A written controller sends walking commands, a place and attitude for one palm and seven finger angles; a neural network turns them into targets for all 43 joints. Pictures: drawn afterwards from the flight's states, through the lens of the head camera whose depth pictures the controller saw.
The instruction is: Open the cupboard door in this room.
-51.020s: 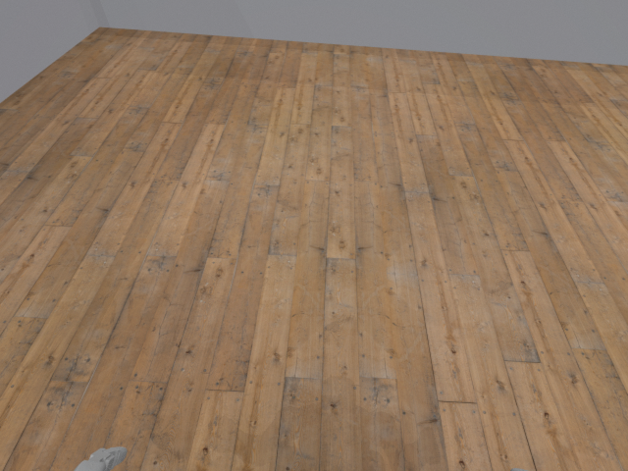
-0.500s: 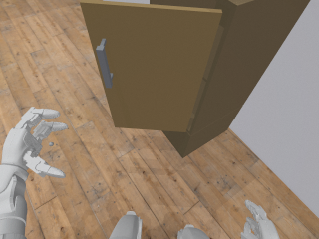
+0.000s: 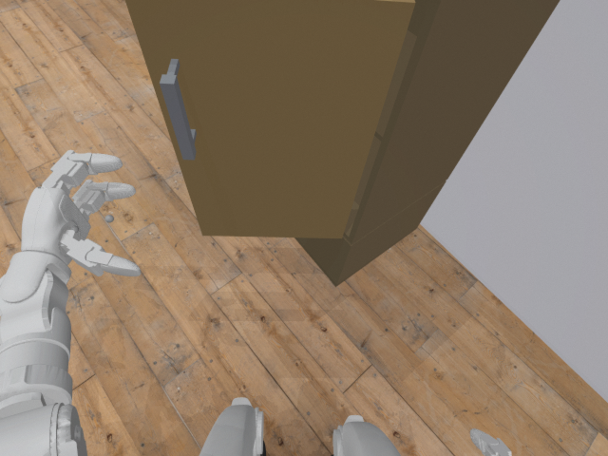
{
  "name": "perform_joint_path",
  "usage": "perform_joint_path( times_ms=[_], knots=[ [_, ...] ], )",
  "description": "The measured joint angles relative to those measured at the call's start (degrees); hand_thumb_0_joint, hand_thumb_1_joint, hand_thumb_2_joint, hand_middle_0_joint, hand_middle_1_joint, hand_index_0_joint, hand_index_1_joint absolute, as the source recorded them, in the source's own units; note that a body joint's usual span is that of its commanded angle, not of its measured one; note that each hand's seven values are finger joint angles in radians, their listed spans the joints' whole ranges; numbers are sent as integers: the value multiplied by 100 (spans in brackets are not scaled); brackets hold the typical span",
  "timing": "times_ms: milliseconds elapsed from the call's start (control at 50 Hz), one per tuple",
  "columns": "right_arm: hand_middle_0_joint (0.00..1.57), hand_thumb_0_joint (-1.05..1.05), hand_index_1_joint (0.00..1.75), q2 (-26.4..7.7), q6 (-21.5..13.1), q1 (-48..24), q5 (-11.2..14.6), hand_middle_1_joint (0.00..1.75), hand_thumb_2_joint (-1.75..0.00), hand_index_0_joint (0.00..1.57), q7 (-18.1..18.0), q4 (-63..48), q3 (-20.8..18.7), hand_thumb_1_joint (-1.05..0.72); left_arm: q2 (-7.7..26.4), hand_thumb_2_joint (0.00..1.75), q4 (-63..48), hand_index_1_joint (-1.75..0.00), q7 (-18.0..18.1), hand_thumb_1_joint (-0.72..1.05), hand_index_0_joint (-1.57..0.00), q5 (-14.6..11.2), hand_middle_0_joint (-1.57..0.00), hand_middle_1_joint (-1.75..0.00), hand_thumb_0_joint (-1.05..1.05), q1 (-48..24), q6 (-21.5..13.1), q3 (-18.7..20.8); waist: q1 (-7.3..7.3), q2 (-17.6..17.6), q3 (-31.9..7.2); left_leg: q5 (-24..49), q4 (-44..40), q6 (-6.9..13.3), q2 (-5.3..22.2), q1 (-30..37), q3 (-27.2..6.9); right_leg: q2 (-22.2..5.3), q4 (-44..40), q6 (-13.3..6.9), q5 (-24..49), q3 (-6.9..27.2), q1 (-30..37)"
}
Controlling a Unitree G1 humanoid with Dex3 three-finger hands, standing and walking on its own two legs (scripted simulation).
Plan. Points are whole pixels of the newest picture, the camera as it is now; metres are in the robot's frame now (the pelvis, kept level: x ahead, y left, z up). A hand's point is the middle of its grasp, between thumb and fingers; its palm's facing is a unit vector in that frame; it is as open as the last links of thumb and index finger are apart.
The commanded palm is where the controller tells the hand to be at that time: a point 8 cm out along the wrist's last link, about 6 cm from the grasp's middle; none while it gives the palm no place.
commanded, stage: move the hooked fingers beside the handle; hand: left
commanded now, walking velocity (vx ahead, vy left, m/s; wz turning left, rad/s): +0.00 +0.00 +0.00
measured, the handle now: (182, 112) +0.59 +0.20 +0.06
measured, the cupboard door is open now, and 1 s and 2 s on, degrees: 53 53 53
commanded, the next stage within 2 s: slide the fingers in behind the handle in 1.76 s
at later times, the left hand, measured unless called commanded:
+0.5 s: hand (124, 167) +0.47 +0.26 +0.06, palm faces +0.03 -1.00 -0.02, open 14.0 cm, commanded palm +0.46 +0.30 +0.05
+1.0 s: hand (133, 128) +0.55 +0.27 +0.06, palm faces +0.03 -1.00 +0.00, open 14.0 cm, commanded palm +0.54 +0.29 +0.05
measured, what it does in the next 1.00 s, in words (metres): stands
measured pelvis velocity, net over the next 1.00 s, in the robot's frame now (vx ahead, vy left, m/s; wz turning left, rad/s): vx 0.00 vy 0.00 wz -0.05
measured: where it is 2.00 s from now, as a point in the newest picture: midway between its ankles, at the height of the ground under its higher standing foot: outside the picture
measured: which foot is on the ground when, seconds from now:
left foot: down 0.00-1.00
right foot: down 0.00-1.00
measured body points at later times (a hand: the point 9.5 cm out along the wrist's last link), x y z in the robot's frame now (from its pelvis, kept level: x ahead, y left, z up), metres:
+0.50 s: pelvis +0.00 -0.01 -0.02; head +0.13 +0.02 +0.41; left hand +0.46 +0.31 +0.06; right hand +0.04 -0.29 -0.12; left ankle +0.05 +0.09 -0.65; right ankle +0.00 -0.13 -0.65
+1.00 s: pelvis +0.00 +0.00 -0.03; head +0.18 +0.04 +0.38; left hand +0.54 +0.32 +0.06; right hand -0.02 -0.27 -0.12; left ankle +0.05 +0.09 -0.65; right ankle +0.00 -0.13 -0.65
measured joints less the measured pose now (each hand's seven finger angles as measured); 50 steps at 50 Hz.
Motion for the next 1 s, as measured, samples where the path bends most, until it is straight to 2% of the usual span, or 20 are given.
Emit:
perform_joint_path(
  times_ms=[220, 480, 640, 780, 1000],
  knots=[
    [20, 1, 30, 1, 208, -30, -51, 30, -90, 20, 15, 108, 24, -90, 313, 30, 978, -120, 89, -50, -30, 272, -30, -120, -1, -1014, -167, 114, -134, -25, 2, -23, 131, -21, 31, -273, -37, 33, 118, -22, -22, -31, -264],
    [20, 1, 30, -76, 461, 64, -75, 30, -90, 20, 7, 189, 76, -90, 989, 30, 1979, -120, -47, -50, -30, 490, -30, -120, -1, -2015, -237, 380, -346, -11, 46, -95, 419, -69, 118, -775, -113, 121, 374, -75, -80, -94, -750],
    [20, 1, 30, -98, 576, 134, -87, 30, -90, 20, 6, 184, 129, -90, 1311, 30, 2340, -120, -52, -50, -30, 658, -30, -120, -1, -2532, -33, 486, -526, 21, 51, -130, 546, -77, 172, -1038, -146, 177, 456, -85, -85, -117, -998],
    [20, 0, 30, -100, 631, 166, -116, 30, -90, 20, 15, 107, 225, -90, 1746, 31, 2618, -120, 79, -50, -30, 881, -30, -120, -1, -3014, 57, 648, -721, 50, 100, -162, 691, -70, 221, -1321, -180, 227, 539, -79, -80, -142, -1254],
    [20, 0, 30, -104, 710, 246, -153, 30, -90, 20, 11, 42, 384, -90, 2316, 31, 3019, -120, 15, -50, -30, 1089, -30, -120, -1, -3811, 361, 554, -934, 118, 165, -203, 896, -9, 227, -1785, -245, 242, 626, -21, -78, -199, -1642]
  ],
)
